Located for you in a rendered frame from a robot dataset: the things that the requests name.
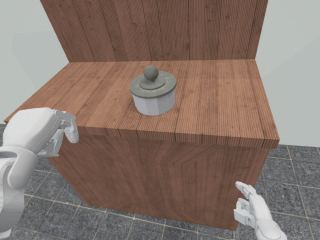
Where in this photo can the knob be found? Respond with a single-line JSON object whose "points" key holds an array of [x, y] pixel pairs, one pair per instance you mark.
{"points": [[151, 72]]}

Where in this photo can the right robot forearm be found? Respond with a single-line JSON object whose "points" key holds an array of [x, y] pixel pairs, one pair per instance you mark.
{"points": [[267, 229]]}

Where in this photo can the table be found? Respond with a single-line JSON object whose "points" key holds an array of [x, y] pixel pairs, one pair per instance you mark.
{"points": [[181, 165]]}

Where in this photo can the lid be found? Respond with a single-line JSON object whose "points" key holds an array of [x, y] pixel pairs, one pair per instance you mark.
{"points": [[152, 89]]}

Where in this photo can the right robot hand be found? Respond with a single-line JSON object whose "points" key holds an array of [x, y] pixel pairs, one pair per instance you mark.
{"points": [[248, 213]]}

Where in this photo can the pot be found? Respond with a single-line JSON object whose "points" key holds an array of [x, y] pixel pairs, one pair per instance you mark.
{"points": [[155, 106]]}

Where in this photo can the left robot hand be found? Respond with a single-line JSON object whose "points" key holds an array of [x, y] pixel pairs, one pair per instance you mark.
{"points": [[34, 128]]}

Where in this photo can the left robot forearm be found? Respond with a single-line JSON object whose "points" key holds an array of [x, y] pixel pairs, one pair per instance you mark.
{"points": [[16, 167]]}

